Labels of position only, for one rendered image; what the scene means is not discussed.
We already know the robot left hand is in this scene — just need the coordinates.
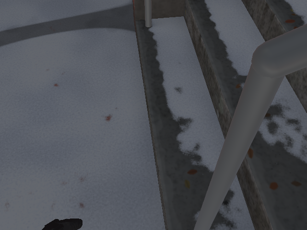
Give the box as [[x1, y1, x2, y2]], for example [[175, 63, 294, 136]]
[[42, 218, 83, 230]]

